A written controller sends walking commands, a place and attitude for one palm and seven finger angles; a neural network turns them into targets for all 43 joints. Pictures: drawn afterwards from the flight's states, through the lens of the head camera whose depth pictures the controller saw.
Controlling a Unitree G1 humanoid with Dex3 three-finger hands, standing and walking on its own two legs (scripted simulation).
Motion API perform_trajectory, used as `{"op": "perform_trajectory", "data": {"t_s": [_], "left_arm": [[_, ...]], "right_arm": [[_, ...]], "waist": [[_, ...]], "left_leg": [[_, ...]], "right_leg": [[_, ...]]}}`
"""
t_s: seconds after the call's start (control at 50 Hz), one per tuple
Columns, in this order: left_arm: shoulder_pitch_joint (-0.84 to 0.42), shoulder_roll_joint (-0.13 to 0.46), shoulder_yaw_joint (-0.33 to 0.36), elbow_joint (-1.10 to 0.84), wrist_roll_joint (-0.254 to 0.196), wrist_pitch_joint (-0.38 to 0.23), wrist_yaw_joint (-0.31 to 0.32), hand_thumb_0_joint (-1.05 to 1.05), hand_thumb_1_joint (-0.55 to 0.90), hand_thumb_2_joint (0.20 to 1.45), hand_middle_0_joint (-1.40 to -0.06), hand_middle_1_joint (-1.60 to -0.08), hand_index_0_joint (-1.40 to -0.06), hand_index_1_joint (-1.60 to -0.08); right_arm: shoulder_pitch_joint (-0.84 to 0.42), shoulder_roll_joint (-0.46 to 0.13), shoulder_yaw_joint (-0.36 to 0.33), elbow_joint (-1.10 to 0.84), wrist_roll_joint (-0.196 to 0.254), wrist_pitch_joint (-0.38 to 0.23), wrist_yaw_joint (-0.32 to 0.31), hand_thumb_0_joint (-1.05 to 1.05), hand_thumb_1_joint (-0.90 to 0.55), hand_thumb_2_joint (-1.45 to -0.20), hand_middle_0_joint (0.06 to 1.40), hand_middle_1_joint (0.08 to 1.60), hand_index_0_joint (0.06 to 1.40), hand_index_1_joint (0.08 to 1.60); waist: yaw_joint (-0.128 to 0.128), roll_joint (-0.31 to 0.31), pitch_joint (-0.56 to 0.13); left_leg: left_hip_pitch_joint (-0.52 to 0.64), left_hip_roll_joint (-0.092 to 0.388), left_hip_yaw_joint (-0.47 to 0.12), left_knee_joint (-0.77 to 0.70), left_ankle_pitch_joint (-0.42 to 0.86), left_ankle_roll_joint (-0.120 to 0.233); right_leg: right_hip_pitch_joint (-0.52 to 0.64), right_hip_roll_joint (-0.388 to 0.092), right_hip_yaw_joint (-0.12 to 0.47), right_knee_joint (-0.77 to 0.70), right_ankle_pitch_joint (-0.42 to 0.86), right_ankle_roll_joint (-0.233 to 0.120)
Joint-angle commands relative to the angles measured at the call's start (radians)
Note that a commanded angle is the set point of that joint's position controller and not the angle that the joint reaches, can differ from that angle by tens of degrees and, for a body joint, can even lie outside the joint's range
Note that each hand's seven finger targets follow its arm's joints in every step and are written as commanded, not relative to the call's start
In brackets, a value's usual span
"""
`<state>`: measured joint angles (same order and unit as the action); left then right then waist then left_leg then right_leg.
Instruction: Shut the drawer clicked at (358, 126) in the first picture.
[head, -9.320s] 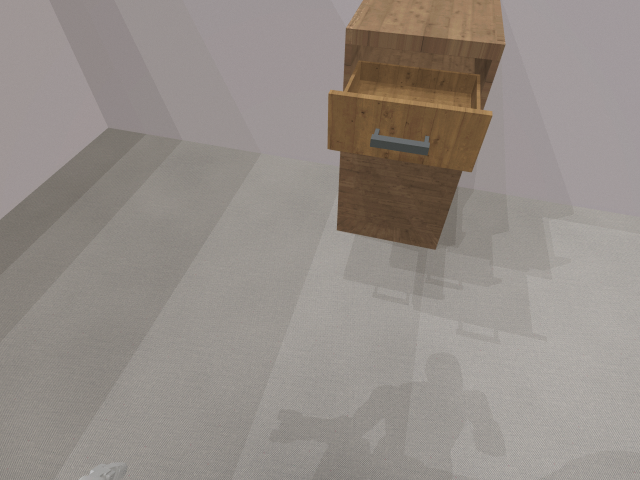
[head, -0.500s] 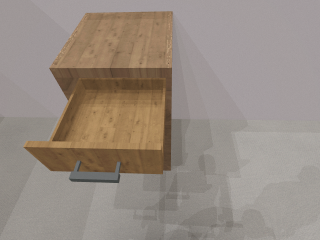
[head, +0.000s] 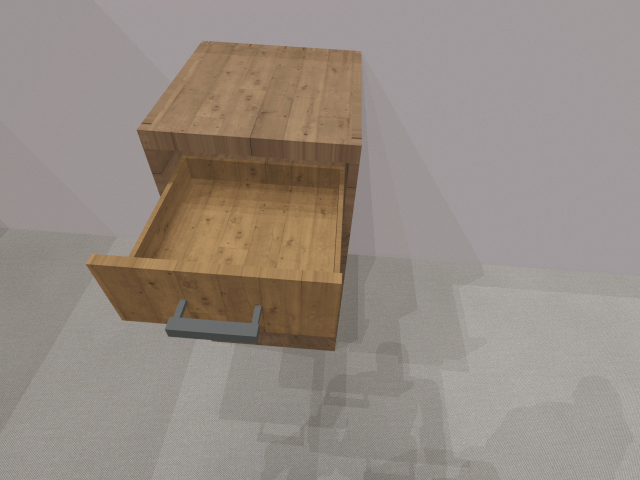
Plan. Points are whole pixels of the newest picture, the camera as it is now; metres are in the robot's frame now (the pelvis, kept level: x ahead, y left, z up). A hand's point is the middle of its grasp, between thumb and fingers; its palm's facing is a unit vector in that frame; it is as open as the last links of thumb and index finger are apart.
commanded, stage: come to a stop and stand still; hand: left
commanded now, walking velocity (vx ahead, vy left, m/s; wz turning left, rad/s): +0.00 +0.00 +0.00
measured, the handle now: (216, 319) +0.35 +0.20 -0.06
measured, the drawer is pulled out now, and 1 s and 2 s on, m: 0.29 0.29 0.29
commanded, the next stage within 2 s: look again from close up in 0.08 s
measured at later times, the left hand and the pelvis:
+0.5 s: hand out of the picture +0.04 +0.20 -0.18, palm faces +0.01 -0.97 -0.22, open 7.3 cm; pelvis +0.00 +0.02 -0.01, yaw -1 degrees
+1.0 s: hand out of the picture +0.03 +0.20 -0.18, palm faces +0.00 -0.98 -0.20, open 7.3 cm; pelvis +0.03 +0.02 +0.00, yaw -1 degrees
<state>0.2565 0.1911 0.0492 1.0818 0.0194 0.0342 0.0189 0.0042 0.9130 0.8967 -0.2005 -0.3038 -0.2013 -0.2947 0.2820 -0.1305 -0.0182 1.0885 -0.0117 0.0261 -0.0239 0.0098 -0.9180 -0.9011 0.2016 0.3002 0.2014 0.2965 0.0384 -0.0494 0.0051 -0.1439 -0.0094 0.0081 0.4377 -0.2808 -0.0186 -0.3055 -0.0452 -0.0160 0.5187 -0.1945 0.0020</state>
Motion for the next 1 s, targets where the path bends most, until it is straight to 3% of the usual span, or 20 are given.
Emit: {"op": "perform_trajectory", "data": {"t_s": [0.0,0.04,0.14,0.16,0.18,0.2,0.22,0.26,0.28,0.34,0.4,0.44,0.5,0.74,0.78,0.8,0.84,0.92,0.96,0.98], "left_arm": [[0.07,0.063,-0.011,0.013,-0.001,-0.036,0.009,0.0,0.9,0.9,-0.2,-0.3,-0.2,-0.3],[0.058,0.061,-0.015,0.027,-0.007,-0.042,0.01,0.0,0.9,0.9,-0.2,-0.3,-0.2,-0.3],[0.077,0.041,-0.016,0.041,-0.008,-0.044,0.013,0.0,0.9,0.9,-0.2,-0.3,-0.2,-0.3],[0.017,0.222,-0.039,-0.059,-0.013,-0.072,0.01,0.0,0.9,0.9,-0.2,-0.3,-0.2,-0.3],[0.074,0.131,-0.024,-0.052,-0.003,-0.057,0.019,0.0,0.9,0.9,-0.2,-0.3,-0.2,-0.3],[0.091,0.109,-0.039,-0.058,0.002,-0.054,0.023,0.0,0.9,0.9,-0.2,-0.3,-0.2,-0.3],[0.097,0.104,-0.038,-0.062,0.002,-0.057,0.027,0.0,0.9,0.9,-0.2,-0.3,-0.2,-0.3],[0.068,0.127,-0.034,-0.087,0.001,-0.057,0.031,0.0,0.9,0.9,-0.2,-0.3,-0.2,-0.3],[0.057,0.111,-0.03,-0.093,0.0,-0.055,0.034,0.0,0.9,0.9,-0.2,-0.3,-0.2,-0.3],[0.042,0.089,-0.027,-0.1,-0.002,-0.049,0.035,0.0,0.9,0.9,-0.2,-0.3,-0.2,-0.3],[0.065,0.07,-0.036,-0.096,-0.004,-0.049,0.033,0.0,0.9,0.9,-0.2,-0.3,-0.2,-0.3],[0.071,0.069,-0.037,-0.09,-0.006,-0.054,0.032,0.0,0.9,0.9,-0.2,-0.3,-0.2,-0.3],[0.064,0.072,-0.038,-0.094,-0.008,-0.055,0.032,0.0,0.9,0.9,-0.2,-0.3,-0.2,-0.3],[0.049,0.082,-0.032,-0.089,-0.007,-0.055,0.035,0.0,0.9,0.9,-0.2,-0.3,-0.2,-0.3],[0.047,0.081,-0.032,-0.086,-0.007,-0.054,0.034,0.0,0.9,0.9,-0.2,-0.3,-0.2,-0.3],[0.053,0.077,-0.032,-0.079,-0.007,-0.054,0.035,0.0,0.9,0.9,-0.2,-0.3,-0.2,-0.3],[0.064,0.068,-0.035,-0.064,-0.004,-0.054,0.033,0.0,0.9,0.9,-0.2,-0.3,-0.2,-0.3],[0.068,0.05,-0.039,-0.055,0.004,-0.048,0.023,0.0,0.9,0.9,-0.2,-0.3,-0.2,-0.3],[0.08,0.05,-0.039,-0.047,0.005,-0.049,0.019,0.0,0.9,0.9,-0.2,-0.3,-0.2,-0.3],[0.094,0.04,-0.04,-0.044,0.005,-0.054,0.02,0.0,0.9,0.9,-0.2,-0.3,-0.2,-0.3]], "right_arm": [[0.022,-0.105,-0.014,-0.028,0.006,-0.039,-0.014,0.0,-0.9,-0.9,0.2,0.3,0.2,0.3],[0.062,-0.093,-0.011,-0.007,0.005,-0.032,-0.014,0.0,-0.9,-0.9,0.2,0.3,0.2,0.3],[0.108,-0.074,-0.005,0.019,0.004,-0.039,-0.014,0.0,-0.9,-0.9,0.2,0.3,0.2,0.3],[-0.027,-0.188,-0.029,-0.1,-0.037,-0.021,0.005,0.0,-0.9,-0.9,0.2,0.3,0.2,0.3],[-0.015,-0.16,-0.046,-0.103,-0.024,-0.043,0.0,0.0,-0.9,-0.9,0.2,0.3,0.2,0.3],[-0.003,-0.104,-0.034,-0.106,-0.022,-0.036,0.005,0.0,-0.9,-0.9,0.2,0.3,0.2,0.3],[0.027,-0.086,-0.029,-0.098,-0.017,-0.029,0.006,0.0,-0.9,-0.9,0.2,0.3,0.2,0.3],[0.099,-0.089,-0.023,-0.088,-0.01,-0.024,0.009,0.0,-0.9,-0.9,0.2,0.3,0.2,0.3],[0.121,-0.081,-0.025,-0.078,-0.01,-0.024,0.01,0.0,-0.9,-0.9,0.2,0.3,0.2,0.3],[0.115,-0.086,-0.02,-0.074,-0.008,-0.034,0.007,0.0,-0.9,-0.9,0.2,0.3,0.2,0.3],[0.068,-0.112,-0.012,-0.08,-0.006,-0.045,0.006,0.0,-0.9,-0.9,0.2,0.3,0.2,0.3],[0.063,-0.116,-0.01,-0.078,-0.001,-0.053,0.004,0.0,-0.9,-0.9,0.2,0.3,0.2,0.3],[0.065,-0.128,-0.007,-0.066,0.0,-0.057,0.003,0.0,-0.9,-0.9,0.2,0.3,0.2,0.3],[0.042,-0.133,-0.007,-0.025,0.004,-0.054,0.001,0.0,-0.9,-0.9,0.2,0.3,0.2,0.3],[0.038,-0.137,-0.007,-0.018,0.004,-0.054,0.001,0.0,-0.9,-0.9,0.2,0.3,0.2,0.3],[0.032,-0.134,-0.005,-0.014,0.004,-0.054,0.0,0.0,-0.9,-0.9,0.2,0.3,0.2,0.3],[0.038,-0.126,-0.003,-0.001,0.003,-0.052,0.0,0.0,-0.9,-0.9,0.2,0.3,0.2,0.3],[0.039,-0.138,-0.011,0.012,-0.001,-0.046,-0.001,0.0,-0.9,-0.9,0.2,0.3,0.2,0.3],[0.047,-0.14,-0.015,0.017,-0.002,-0.044,-0.002,0.0,-0.9,-0.9,0.2,0.3,0.2,0.3],[0.047,-0.139,-0.014,0.02,-0.001,-0.048,-0.004,0.0,-0.9,-0.9,0.2,0.3,0.2,0.3]], "waist": [[-0.009,0.108,0.078],[-0.029,0.006,0.084],[-0.031,0.028,0.075],[-0.079,0.04,0.145],[-0.024,0.065,0.065],[-0.045,0.063,-0.021],[-0.054,0.002,-0.053],[-0.082,-0.094,-0.046],[-0.087,-0.11,-0.029],[-0.075,0.064,0.063],[-0.041,0.13,0.101],[-0.037,0.127,0.071],[-0.037,0.082,0.053],[-0.044,0.035,0.035],[-0.043,0.055,0.034],[-0.042,0.06,0.035],[-0.047,0.052,0.051],[-0.049,0.105,0.116],[-0.05,0.134,0.126],[-0.043,0.12,0.118]], "left_leg": [[-0.149,0.106,-0.09,-0.149,-0.008,0.049],[-0.091,0.085,-0.059,-0.116,-0.006,0.033],[-0.079,0.089,-0.056,-0.138,-0.015,0.035],[-0.125,0.002,-0.059,-0.1,0.066,0.054],[-0.162,0.087,-0.046,-0.036,-0.117,0.049],[-0.163,0.042,-0.039,0.026,-0.114,0.051],[-0.146,0.021,-0.02,0.089,-0.111,0.044],[-0.092,0.013,-0.001,0.136,-0.101,0.036],[-0.093,0.016,0.001,0.138,-0.084,0.039],[-0.156,0.059,-0.058,0.036,-0.077,0.049],[-0.229,0.104,-0.111,-0.065,-0.075,0.062],[-0.205,0.107,-0.114,-0.063,0.025,0.06],[-0.158,0.107,-0.1,-0.052,0.132,0.057],[-0.064,0.099,-0.07,-0.05,0.222,0.048],[-0.055,0.103,-0.069,-0.057,0.237,0.048],[-0.049,0.101,-0.067,-0.055,0.234,0.048],[-0.05,0.102,-0.071,-0.076,0.107,0.051],[-0.071,0.139,-0.12,-0.154,-0.096,0.073],[-0.066,0.155,-0.129,-0.175,-0.098,0.08],[-0.058,0.149,-0.123,-0.148,-0.02,0.082]], "right_leg": [[0.124,-0.042,0.08,-0.14,0.05,-0.008],[0.071,-0.055,0.112,-0.189,-0.038,-0.019],[0.068,-0.048,0.104,-0.204,-0.077,-0.016],[-0.014,0.022,0.086,-0.046,-0.078,-0.064],[0.002,-0.038,0.103,-0.087,-0.236,-0.054],[0.02,-0.061,0.152,-0.117,-0.251,-0.062],[0.003,-0.09,0.193,-0.162,-0.316,-0.066],[-0.054,-0.126,0.237,-0.221,-0.395,-0.074],[-0.079,-0.125,0.221,-0.217,-0.392,-0.069],[-0.1,-0.069,0.139,-0.129,-0.294,-0.046],[-0.011,-0.025,0.078,-0.066,-0.138,-0.028],[0.046,-0.029,0.064,-0.052,-0.019,-0.026],[0.079,-0.038,0.058,-0.048,0.062,-0.024],[0.113,-0.06,0.061,-0.063,0.157,-0.018],[0.114,-0.058,0.054,-0.06,0.157,-0.018],[0.11,-0.058,0.058,-0.064,0.157,-0.018],[0.103,-0.05,0.054,-0.082,0.056,-0.017],[0.037,-0.017,0.016,-0.058,-0.083,-0.016],[0.031,-0.007,-0.002,-0.039,-0.074,-0.018],[0.042,-0.011,0.005,-0.038,-0.021,-0.02]]}}
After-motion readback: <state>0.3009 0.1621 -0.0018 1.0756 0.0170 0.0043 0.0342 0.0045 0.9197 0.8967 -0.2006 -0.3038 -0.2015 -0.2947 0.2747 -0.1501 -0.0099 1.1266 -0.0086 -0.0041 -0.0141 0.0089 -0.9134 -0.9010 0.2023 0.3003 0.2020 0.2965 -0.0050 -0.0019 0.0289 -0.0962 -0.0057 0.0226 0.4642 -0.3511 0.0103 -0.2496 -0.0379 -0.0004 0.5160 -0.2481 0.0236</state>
